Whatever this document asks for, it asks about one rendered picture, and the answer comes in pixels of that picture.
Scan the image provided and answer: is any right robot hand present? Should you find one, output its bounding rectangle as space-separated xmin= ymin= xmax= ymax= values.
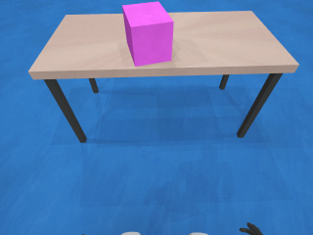
xmin=239 ymin=222 xmax=263 ymax=235

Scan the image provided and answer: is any carton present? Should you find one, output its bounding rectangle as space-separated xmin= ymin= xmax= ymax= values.
xmin=122 ymin=1 xmax=174 ymax=67

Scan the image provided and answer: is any table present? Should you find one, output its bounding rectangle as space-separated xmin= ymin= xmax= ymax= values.
xmin=28 ymin=11 xmax=299 ymax=143

